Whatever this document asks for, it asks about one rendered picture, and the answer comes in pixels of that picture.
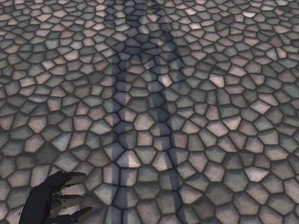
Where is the left robot hand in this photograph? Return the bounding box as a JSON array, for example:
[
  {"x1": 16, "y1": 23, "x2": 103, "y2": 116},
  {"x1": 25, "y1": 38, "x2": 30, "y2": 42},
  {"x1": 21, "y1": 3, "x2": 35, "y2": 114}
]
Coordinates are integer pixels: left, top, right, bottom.
[{"x1": 19, "y1": 171, "x2": 93, "y2": 224}]

